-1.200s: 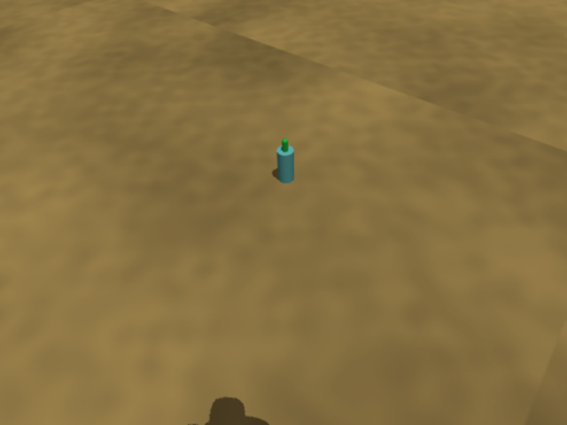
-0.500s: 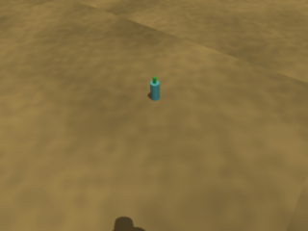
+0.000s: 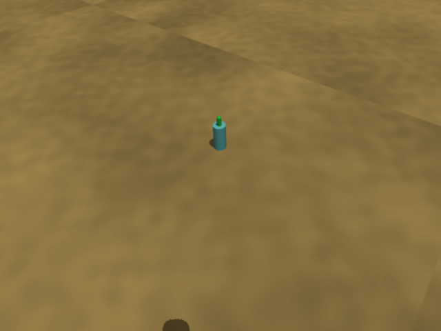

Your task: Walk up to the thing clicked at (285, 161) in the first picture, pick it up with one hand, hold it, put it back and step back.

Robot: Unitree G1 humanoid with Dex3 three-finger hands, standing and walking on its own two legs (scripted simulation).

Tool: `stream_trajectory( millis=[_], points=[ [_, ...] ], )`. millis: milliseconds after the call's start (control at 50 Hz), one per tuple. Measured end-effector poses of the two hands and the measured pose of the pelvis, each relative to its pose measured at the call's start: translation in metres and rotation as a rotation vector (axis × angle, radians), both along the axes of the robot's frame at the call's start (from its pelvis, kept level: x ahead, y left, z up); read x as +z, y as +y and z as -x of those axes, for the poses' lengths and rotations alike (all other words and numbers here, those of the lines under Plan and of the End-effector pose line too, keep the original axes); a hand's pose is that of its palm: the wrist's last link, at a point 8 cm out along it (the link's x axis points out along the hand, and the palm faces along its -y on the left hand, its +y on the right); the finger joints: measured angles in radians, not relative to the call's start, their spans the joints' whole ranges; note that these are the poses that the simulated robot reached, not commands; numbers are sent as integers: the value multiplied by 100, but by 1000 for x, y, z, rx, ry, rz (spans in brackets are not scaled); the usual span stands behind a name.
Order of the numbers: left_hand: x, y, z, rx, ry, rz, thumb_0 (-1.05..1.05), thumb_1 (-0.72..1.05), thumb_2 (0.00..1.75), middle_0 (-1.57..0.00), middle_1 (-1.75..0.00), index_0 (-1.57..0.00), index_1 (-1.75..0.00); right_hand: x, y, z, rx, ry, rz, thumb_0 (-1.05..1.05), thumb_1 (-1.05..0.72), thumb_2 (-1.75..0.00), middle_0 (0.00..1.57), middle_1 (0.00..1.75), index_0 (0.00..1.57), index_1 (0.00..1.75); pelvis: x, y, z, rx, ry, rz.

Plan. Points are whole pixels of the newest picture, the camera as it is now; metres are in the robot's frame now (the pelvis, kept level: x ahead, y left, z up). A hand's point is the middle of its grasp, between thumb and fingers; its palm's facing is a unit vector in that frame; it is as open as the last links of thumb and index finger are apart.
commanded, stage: walk up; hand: left
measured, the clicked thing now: (219, 132) +1.42 +0.10 -0.65
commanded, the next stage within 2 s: none
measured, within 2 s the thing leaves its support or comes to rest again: neither
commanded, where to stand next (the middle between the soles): +1.12 -0.06 m, yaw -4 degrees
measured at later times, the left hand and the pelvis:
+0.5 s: hand out of the picture +0.18 +0.23 -0.15, palm faces -0.02 -0.92 -0.39, open 7.4 cm; pelvis +0.16 -0.05 -0.01, yaw -1 degrees
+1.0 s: hand (170, 198) +0.51 +0.19 -0.14, palm faces -0.12 -0.89 -0.43, open 7.4 cm; pelvis +0.41 -0.09 -0.03, yaw -4 degrees
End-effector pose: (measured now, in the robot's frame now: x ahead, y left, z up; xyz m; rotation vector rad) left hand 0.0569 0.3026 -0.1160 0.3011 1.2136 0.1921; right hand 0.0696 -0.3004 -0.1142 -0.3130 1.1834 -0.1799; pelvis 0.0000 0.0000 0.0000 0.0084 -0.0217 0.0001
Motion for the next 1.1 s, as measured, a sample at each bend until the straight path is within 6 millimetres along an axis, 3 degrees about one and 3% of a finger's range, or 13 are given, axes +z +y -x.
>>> stream_trajectory(
  millis=[100, 180, 240, 360, 500, 580, 640, 700, 800, 940, 1020, 1100],
  points=[
    [-1, 8, -14, -29, 17, -41, 1, 91, 90, -20, -30, -20, -30, -4, -27, 2, -42, -33, 22, 0, -90, -90, 21, 30, 21, 30, -11, -10, -14, -46, -1, -25],
    [7, -2, -40, -62, 14, -67, 1, 91, 90, -20, -30, -20, -30, -10, -55, 2, -82, -4, 29, 0, -90, -90, 21, 30, 20, 30, -14, -28, -36, -61, -13, -19],
    [12, -11, -54, -57, -33, -89, 1, 91, 90, -20, -30, -20, -30, -13, -71, -13, -80, 39, 36, 1, -90, -90, 21, 30, 20, 30, -15, -41, -56, -48, -12, 0],
    [25, -26, -70, -12, -3, -95, 1, 91, 90, -20, -30, -20, -30, -5, -76, -82, -28, -2, 7, 1, -91, -90, 20, 30, 20, 30, -4, -49, -100, -43, -17, 10],
    [5, -32, -115, 5, 36, -65, 1, 90, 90, -20, -30, -20, -30, -7, -62, -185, 53, -44, -11, 1, -91, -90, 20, 30, 20, 30, -14, -51, -160, -22, -21, 35],
    [-20, -28, -155, 14, 59, -42, 1, 90, 90, -20, -30, -20, -30, -9, -48, -255, 85, -114, 1, 1, -90, -90, 20, 30, 20, 30, -29, -46, -209, -29, -21, 15],
    [-27, -31, -196, 11, 59, -24, 1, 91, 90, -20, -30, -20, -30, -2, -40, -289, 84, -186, 7, 1, -90, -90, 21, 30, 20, 30, -29, -41, -235, -32, -27, 0],
    [-19, -39, -244, -47, 15, -4, 1, 91, 90, -20, -30, -20, -30, 10, -41, -303, 32, -216, 5, 0, -90, -90, 21, 30, 20, 30, -20, -41, -262, -51, -31, -2],
    [0, -47, -323, -131, -66, 7, 1, 91, 90, -20, -30, -20, -30, 19, -56, -309, -9, -174, 24, 0, -90, -90, 21, 30, 20, 30, -9, -47, -306, -71, -30, -9],
    [17, -59, -413, -176, -96, -52, 1, 91, 90, -20, -30, -20, -30, 3, -100, -324, -75, -78, 22, 0, -90, -90, 21, 30, 20, 30, -13, -73, -374, -79, -24, -21],
    [17, -70, -453, -154, -137, -110, 1, 91, 90, -20, -30, -20, -30, -21, -124, -353, -84, -24, 20, 1, -90, -90, 21, 30, 20, 30, -28, -95, -416, -68, -23, 2],
    [26, -84, -473, -114, -150, -106, 1, 91, 90, -20, -30, -20, -30, -23, -126, -400, -53, 5, 0, 1, -91, -90, 20, 30, 20, 30, -19, -101, -448, -59, -27, 3]
  ],
)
